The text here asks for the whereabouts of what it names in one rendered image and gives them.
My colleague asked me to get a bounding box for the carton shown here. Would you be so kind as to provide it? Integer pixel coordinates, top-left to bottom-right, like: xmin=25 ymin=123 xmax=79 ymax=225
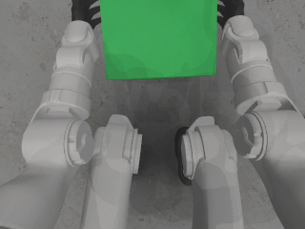
xmin=99 ymin=0 xmax=217 ymax=81

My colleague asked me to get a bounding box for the right robot forearm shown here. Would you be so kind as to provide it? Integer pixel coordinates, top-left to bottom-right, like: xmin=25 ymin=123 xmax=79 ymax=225
xmin=219 ymin=15 xmax=303 ymax=116

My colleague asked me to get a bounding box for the right robot hand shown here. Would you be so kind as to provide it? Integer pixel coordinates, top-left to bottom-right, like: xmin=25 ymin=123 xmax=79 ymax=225
xmin=216 ymin=0 xmax=245 ymax=30

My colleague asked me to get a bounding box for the right robot foot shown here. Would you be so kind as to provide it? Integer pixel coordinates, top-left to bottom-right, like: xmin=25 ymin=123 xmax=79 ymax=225
xmin=174 ymin=127 xmax=192 ymax=186

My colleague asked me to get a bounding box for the robot right upper arm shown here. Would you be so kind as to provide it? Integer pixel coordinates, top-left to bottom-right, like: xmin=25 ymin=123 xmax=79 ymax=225
xmin=233 ymin=110 xmax=305 ymax=229

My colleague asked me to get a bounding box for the robot left upper arm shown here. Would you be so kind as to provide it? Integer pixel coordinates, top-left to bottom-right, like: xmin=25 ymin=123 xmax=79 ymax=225
xmin=0 ymin=117 xmax=95 ymax=229

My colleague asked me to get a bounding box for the left robot forearm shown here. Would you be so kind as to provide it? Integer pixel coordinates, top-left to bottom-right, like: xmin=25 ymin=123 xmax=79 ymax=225
xmin=21 ymin=20 xmax=99 ymax=156

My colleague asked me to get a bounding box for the left robot hand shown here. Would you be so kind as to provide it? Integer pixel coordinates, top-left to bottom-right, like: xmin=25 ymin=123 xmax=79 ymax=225
xmin=71 ymin=0 xmax=102 ymax=29

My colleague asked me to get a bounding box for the right robot shin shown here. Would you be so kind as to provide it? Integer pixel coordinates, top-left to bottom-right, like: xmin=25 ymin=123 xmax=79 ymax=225
xmin=183 ymin=116 xmax=237 ymax=180

